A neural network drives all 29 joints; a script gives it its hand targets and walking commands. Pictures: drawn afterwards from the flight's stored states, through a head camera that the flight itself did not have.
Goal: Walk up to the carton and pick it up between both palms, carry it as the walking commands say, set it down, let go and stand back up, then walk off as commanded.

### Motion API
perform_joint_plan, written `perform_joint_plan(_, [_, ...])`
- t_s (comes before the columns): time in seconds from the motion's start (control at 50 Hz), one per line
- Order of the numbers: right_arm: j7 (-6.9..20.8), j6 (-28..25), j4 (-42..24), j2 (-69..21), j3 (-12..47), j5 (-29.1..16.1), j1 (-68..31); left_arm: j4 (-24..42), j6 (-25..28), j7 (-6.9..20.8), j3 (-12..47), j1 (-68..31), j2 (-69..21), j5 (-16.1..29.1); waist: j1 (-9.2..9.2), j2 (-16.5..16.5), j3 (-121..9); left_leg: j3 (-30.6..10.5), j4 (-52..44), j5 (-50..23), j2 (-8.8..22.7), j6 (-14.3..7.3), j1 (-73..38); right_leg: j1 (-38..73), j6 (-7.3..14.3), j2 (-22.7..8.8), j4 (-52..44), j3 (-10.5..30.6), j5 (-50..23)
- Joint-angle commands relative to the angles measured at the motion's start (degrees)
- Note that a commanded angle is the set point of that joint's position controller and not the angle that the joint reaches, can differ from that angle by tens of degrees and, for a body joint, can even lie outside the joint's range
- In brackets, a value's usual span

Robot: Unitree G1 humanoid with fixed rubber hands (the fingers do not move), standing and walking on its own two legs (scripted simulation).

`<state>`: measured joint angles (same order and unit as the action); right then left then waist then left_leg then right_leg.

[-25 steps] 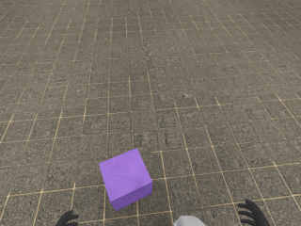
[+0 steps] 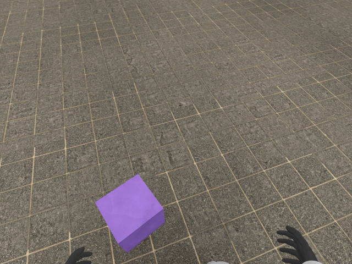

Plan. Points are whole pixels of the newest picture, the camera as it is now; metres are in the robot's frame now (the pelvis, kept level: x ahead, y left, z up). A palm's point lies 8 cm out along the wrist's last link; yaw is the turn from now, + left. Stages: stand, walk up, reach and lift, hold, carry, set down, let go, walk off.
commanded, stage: walk off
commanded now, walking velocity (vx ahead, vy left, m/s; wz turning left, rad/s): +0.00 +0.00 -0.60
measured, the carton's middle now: (132, 213) +0.42 +0.23 -0.64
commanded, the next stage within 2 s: none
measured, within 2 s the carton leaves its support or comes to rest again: neither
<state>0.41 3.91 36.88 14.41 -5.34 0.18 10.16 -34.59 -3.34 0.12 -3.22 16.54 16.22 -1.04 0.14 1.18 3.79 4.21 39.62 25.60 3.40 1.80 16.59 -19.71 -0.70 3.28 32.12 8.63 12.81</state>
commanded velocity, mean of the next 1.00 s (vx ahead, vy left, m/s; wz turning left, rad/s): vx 0.00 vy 0.00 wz -0.60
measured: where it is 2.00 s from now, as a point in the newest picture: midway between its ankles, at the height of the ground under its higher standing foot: outside the picture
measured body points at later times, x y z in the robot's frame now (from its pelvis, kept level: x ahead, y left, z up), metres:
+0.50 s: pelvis +0.01 +0.01 -0.01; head +0.05 -0.01 +0.44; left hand +0.21 +0.23 -0.11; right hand +0.04 -0.29 -0.12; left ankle -0.01 +0.14 -0.68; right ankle +0.00 -0.08 -0.73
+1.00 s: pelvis +0.05 +0.08 +0.00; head +0.10 +0.10 +0.45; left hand +0.30 +0.23 -0.12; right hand +0.01 -0.22 -0.08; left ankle +0.04 +0.18 -0.73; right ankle -0.06 -0.06 -0.64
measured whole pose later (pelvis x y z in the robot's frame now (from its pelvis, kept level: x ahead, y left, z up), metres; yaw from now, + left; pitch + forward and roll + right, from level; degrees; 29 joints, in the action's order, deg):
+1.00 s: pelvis +0.05 +0.08 +0.00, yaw -34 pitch +1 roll -4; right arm -0.2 3.5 39.2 12.7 -5.3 0.2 10.7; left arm -34.6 -2.5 0.4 -3.7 14.0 16.4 -1.0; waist 0.1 1.7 4.2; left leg 9.7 34.6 23.7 6.6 -1.3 11.3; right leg -29.9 -0.8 4.1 65.6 5.7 23.2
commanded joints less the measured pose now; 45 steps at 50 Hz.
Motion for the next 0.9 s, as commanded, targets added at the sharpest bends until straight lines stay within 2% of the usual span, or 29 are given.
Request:
perform_joint_plan(0.0, [-1.3, -1.9, -1.1, 15.2, -2.7, 0.3, 9.0, 6.7, 1.5, -0.4, -2.2, -6.5, 2.7, -0.9, 3.67, -18.9, -2.9, -22.9, -27.4, -1.3, 29.3, -6.1, -13.4, -24.5, -3.5, 0.8, 21.0, -2.8, 20.5])
perform_joint_plan(0.02, [-1.9, -1.6, -2.4, 14.9, -2.5, 1.2, 4.0, 5.9, 1.0, 0.0, -3.4, -5.1, 6.8, -1.3, 0.81, -13.2, 0.1, -19.3, -27.8, -6.6, 28.4, -8.6, -5.4, -20.8, -3.7, -2.0, 28.9, -2.4, 18.8])
perform_joint_plan(0.04, [-1.8, -1.5, -2.8, 11.3, -2.1, 1.3, -0.9, 4.5, 0.8, 0.5, -3.5, -3.7, 6.5, -1.5, -1.51, -8.6, 2.1, -10.8, -26.1, -11.1, 24.2, -7.7, -2.6, -18.4, -3.9, -3.1, 31.8, -2.4, 15.9])
perform_joint_plan(0.1, [-1.8, -2.7, -2.3, 5.9, 0.0, 0.7, -4.0, 2.4, 0.1, 1.6, -3.4, -2.8, 6.6, -1.0, -2.18, -8.7, 0.1, -0.2, -21.2, -28.6, 15.4, -6.1, -4.9, -16.1, -4.8, -3.9, 41.0, -6.5, 9.3])
perform_joint_plan(0.16, [-1.8, -2.1, -0.8, 7.1, -0.7, 0.6, 0.6, 3.1, 0.1, 0.8, -2.9, -4.5, 5.7, 0.0, 0.11, -11.5, -1.7, 4.5, -16.6, -39.9, 16.4, -5.8, -12.2, -17.8, -5.2, -4.1, 36.4, -9.9, 9.7])
perform_joint_plan(0.22, [-1.4, -1.3, -0.6, 8.4, -1.3, 0.9, 2.3, 4.4, 0.2, 0.6, -1.9, -8.0, 3.3, 0.3, 2.08, -10.2, -2.7, 5.7, -13.9, -44.0, 16.3, -6.3, -18.3, -18.8, -5.4, -5.1, 26.4, -12.9, 9.5])
perform_joint_plan(0.24, [-1.6, -1.1, -0.6, 9.0, -1.4, 1.7, 0.8, 4.8, 0.3, 0.6, -1.6, -9.0, 1.8, 0.4, 1.03, -12.2, -3.1, 7.2, -13.6, -41.9, 18.0, -6.6, -17.0, -15.6, -5.2, -5.8, 23.7, -13.5, 10.9])
perform_joint_plan(0.26, [-1.3, -1.1, -0.6, 9.7, -1.8, 1.1, 3.5, 6.1, 0.2, 0.8, -1.2, -9.8, 1.9, 0.3, 2.77, -12.4, -3.9, 6.2, -11.9, -43.3, 19.1, -6.8, -18.3, -14.5, -4.3, -6.8, 19.0, -13.8, 10.3])
perform_joint_plan(0.32, [-0.7, -1.2, -0.3, 10.2, -1.9, 0.5, 2.7, 5.1, 0.9, 0.7, -1.4, -6.7, 2.4, 0.2, 1.99, -14.3, -7.2, 7.9, -6.2, -45.3, 18.2, -5.6, -17.0, -4.9, -1.7, -5.1, 8.8, -16.4, 11.1])
perform_joint_plan(0.34, [-0.9, -1.0, 0.0, 9.4, -1.7, 0.1, 1.6, 3.7, 1.3, 0.5, -2.1, -3.5, 3.4, -0.4, -0.25, -11.5, -9.0, 9.7, -2.2, -48.1, 17.6, -5.6, -14.3, 0.2, -0.6, -3.5, 7.0, -18.2, 8.9])
perform_joint_plan(0.36, [-1.0, -1.1, -0.9, 8.7, -1.3, 0.4, 1.2, 1.4, 2.0, 0.3, -2.4, 4.2, 5.4, -0.2, -4.36, -5.7, -11.3, 10.9, 9.1, -40.7, 16.9, -3.1, -7.3, 9.4, 1.3, -5.0, -1.1, -13.1, 2.1])
perform_joint_plan(0.38, [-0.1, -1.1, -3.0, 5.9, -1.0, 0.5, 0.5, 0.7, 3.0, -0.3, -3.8, 6.6, 10.3, -0.7, -5.14, 13.5, -10.7, 11.1, 23.6, -11.8, 8.4, 1.4, 7.0, 14.7, 5.0, -12.9, -7.7, 8.3, -25.8])
perform_joint_plan(0.4, [-0.1, 0.2, -4.2, 4.3, -0.6, 1.9, -1.5, 0.1, 3.4, -0.2, -4.8, 8.1, 14.5, -0.1, -4.01, 20.2, -10.2, 1.6, 30.1, 18.2, -0.7, 2.8, 17.4, 16.6, 10.3, -21.8, -8.3, 27.3, -43.7])
perform_joint_plan(0.42, [0.2, 0.6, -4.7, 6.1, -1.3, 1.4, -3.6, -0.6, 3.3, -0.4, -4.8, 9.5, 13.6, 0.3, -4.92, 13.7, -11.7, -4.9, 34.3, 16.1, -0.9, 1.6, 16.8, 14.5, 13.7, -21.5, -10.1, 28.3, -34.9])
perform_joint_plan(0.44, [0.5, 0.4, -4.7, 5.3, -0.6, 1.5, -6.1, -0.5, 3.3, -0.7, -5.8, 8.0, 15.7, -0.5, -4.83, 6.6, -7.7, -6.2, 33.1, 12.4, -1.4, 0.4, 20.4, 11.5, 13.7, -20.9, -12.2, 27.5, -18.8])
perform_joint_plan(0.48, [-0.2, -0.3, -4.4, 4.3, 0.1, 1.1, -6.2, 2.1, 2.6, -1.4, -4.2, 1.0, 10.4, -1.4, -3.17, 5.9, -6.0, -6.4, 26.9, 4.8, 2.2, 1.0, 18.1, 5.2, 11.2, -17.0, -14.6, 19.9, -2.7])
perform_joint_plan(0.5, [-0.3, -0.4, -3.9, 5.3, -0.1, 0.9, -4.5, 2.9, 2.3, -1.2, -4.2, -2.3, 11.0, -1.1, -1.44, 4.6, -6.1, -5.5, 25.0, 1.1, 2.1, 1.5, 14.1, 2.7, 9.3, -13.9, -13.7, 14.2, -5.9])
perform_joint_plan(0.52, [-0.1, -0.6, -3.7, 5.1, -0.4, 1.0, -4.3, 2.1, 1.8, -1.2, -3.3, -1.4, 8.4, -1.2, -1.29, 6.4, -7.9, -3.3, 22.9, 0.9, 0.5, 2.1, 13.8, 4.9, 8.0, -11.4, -12.5, 13.1, -12.2])
perform_joint_plan(0.54, [-0.3, -0.5, -4.6, 3.8, 0.0, 1.5, -5.1, 1.6, 2.1, -1.3, -3.5, 1.4, 9.1, -1.3, -3.15, 7.6, -9.4, -2.7, 23.0, 1.7, 0.7, 2.2, 13.7, 6.8, 8.1, -11.8, -11.7, 12.8, -18.5])
perform_joint_plan(0.56, [-0.3, -0.4, -3.8, 3.2, 0.2, 1.1, -3.0, 1.5, 2.2, -0.9, -3.2, 1.0, 8.9, -1.4, -2.0, 6.1, -11.7, -4.1, 22.7, 1.1, 0.1, 2.2, 13.0, 7.4, 7.8, -10.3, -11.1, 12.7, -17.3])
perform_joint_plan(0.64, [-0.9, -0.4, -6.3, 4.1, 0.3, 0.8, -6.3, 0.8, 1.8, -1.0, -3.6, 3.9, 8.7, -1.5, -4.4, 7.3, -11.6, -4.7, 16.7, 1.3, -0.3, 3.0, 13.0, 7.4, 8.8, -11.9, -11.6, 15.9, -13.4])
perform_joint_plan(0.72, [-1.4, -1.1, -5.8, 4.4, 0.1, -0.8, -1.7, 2.2, 1.5, -0.6, -4.4, -1.3, 11.1, -2.2, -2.96, 10.2, -10.2, -3.2, 1.2, 1.3, -3.2, 3.1, 2.9, 1.9, 8.2, -9.3, -11.1, 18.0, -12.2])
perform_joint_plan(0.76, [-1.8, -1.9, -4.4, 2.8, 0.2, -0.7, 2.8, 2.6, 1.6, -0.2, -4.0, -4.3, 9.8, -1.1, 0.76, 5.8, -9.6, -0.8, -12.6, -6.6, -4.3, 3.5, -4.2, 1.3, 5.1, -7.5, -6.1, 15.4, -19.4])
perform_joint_plan(0.78, [-2.3, -2.1, -2.5, 5.2, -0.4, -0.6, 7.2, 2.8, 1.7, -0.2, -3.2, -4.1, 7.3, -0.7, 1.85, 4.9, -13.4, -5.0, -20.1, -9.5, 1.7, 1.7, -15.8, -5.1, 1.9, -5.0, -1.1, 13.1, -8.3])
perform_joint_plan(0.8, [-1.9, -2.1, -1.7, 11.4, -1.9, 0.0, 12.7, 4.3, 2.0, -0.3, -1.7, -3.5, 1.2, 0.1, 4.27, -13.7, -13.3, -19.8, -23.7, -6.5, 20.9, -2.8, -24.1, -19.3, -1.9, 2.8, 11.2, 2.4, 12.1])
perform_joint_plan(0.82, [-1.5, -1.6, -2.8, 15.6, -2.2, 0.2, 6.7, 5.8, 1.8, -0.6, -2.3, -5.5, 3.0, -1.4, 1.87, -20.3, -4.1, -21.8, -25.8, -15.5, 32.8, -7.5, -12.9, -24.9, -3.4, 0.9, 24.7, -4.0, 21.5])
perform_joint_plan(0.84, [-2.0, -1.6, -3.8, 12.9, -1.8, 0.8, 2.8, 5.2, 1.6, -0.1, -3.0, -7.2, 6.0, -1.7, 0.27, -9.4, -0.7, -13.5, -24.2, -25.7, 28.7, -8.6, -7.6, -21.0, -3.1, -2.7, 29.8, -1.8, 19.1])
perform_joint_plan(0.86, [-1.9, -1.8, -3.5, 9.3, -1.0, 1.3, 0.4, 3.8, 1.2, 0.7, -3.6, -4.6, 7.4, -1.5, -0.84, -6.8, -1.8, -7.2, -20.9, -33.2, 24.2, -7.8, -6.9, -17.1, -4.1, -2.0, 34.5, -3.8, 15.8])
perform_joint_plan(0.88, [-1.8, -2.3, -3.1, 7.3, -0.3, 1.2, -0.9, 2.8, 1.0, 1.3, -3.6, -4.1, 6.4, -1.4, -1.71, -8.6, -1.4, -3.3, -19.1, -39.2, 19.3, -6.6, -8.5, -18.5, -4.6, -3.3, 37.9, -6.0, 11.0])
